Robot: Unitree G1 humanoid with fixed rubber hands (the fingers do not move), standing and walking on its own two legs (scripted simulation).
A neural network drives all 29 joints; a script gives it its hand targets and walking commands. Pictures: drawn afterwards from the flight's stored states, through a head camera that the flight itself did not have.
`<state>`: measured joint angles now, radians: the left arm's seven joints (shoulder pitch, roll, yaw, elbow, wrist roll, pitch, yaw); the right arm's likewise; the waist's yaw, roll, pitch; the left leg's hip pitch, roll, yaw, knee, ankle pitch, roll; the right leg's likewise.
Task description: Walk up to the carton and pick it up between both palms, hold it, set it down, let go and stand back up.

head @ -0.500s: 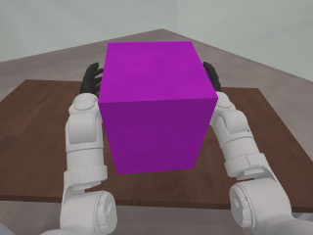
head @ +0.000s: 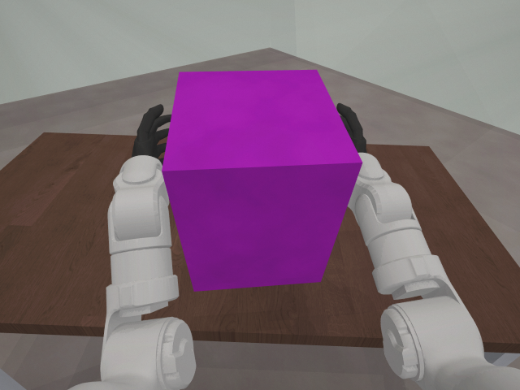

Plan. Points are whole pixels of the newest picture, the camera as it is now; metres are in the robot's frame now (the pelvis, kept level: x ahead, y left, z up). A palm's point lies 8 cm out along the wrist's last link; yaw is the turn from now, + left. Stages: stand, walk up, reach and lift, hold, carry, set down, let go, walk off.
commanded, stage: hold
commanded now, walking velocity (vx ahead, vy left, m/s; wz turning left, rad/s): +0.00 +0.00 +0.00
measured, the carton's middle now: (254, 183) +0.36 +0.00 +0.19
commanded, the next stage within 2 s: none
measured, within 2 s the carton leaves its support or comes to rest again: neither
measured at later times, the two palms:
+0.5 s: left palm (149, 159) +0.36 +0.15 +0.23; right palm (351, 156) +0.36 -0.15 +0.23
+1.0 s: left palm (148, 159) +0.36 +0.15 +0.23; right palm (350, 155) +0.36 -0.14 +0.22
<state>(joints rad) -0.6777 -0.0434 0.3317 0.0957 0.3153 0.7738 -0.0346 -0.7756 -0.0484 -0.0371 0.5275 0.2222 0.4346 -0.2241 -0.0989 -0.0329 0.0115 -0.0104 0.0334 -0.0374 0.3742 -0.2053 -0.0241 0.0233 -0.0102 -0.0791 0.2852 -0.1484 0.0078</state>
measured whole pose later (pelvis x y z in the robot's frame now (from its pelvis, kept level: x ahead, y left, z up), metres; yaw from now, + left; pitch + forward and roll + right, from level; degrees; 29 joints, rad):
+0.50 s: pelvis +0.00 +0.00 +0.00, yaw +0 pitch -9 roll -1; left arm -0.71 -0.03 0.34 0.15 0.31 0.76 -0.03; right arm -0.80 -0.05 -0.05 0.57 0.21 0.42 -0.22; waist -0.10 -0.04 0.00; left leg -0.03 0.03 -0.03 0.37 -0.20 -0.02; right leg 0.00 -0.01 -0.08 0.29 -0.14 0.01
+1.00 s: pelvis +0.00 +0.00 +0.00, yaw +0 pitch -9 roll -1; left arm -0.69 -0.04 0.33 0.12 0.31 0.76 -0.03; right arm -0.79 -0.05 -0.04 0.55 0.22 0.43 -0.22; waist -0.10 -0.03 0.00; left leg -0.02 0.03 -0.04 0.37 -0.20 -0.02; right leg 0.01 -0.01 -0.08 0.29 -0.15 0.01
